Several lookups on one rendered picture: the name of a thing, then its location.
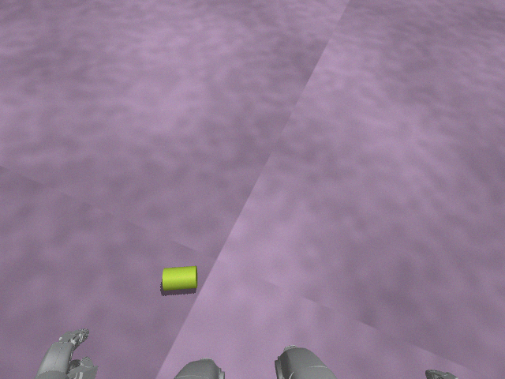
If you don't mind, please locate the left robot hand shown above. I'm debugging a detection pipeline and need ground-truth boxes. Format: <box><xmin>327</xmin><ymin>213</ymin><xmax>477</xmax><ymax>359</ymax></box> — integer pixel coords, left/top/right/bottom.
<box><xmin>36</xmin><ymin>328</ymin><xmax>98</xmax><ymax>379</ymax></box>

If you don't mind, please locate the can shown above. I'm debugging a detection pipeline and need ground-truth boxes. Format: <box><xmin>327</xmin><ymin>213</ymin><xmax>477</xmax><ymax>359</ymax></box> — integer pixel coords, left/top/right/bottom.
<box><xmin>163</xmin><ymin>266</ymin><xmax>197</xmax><ymax>291</ymax></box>

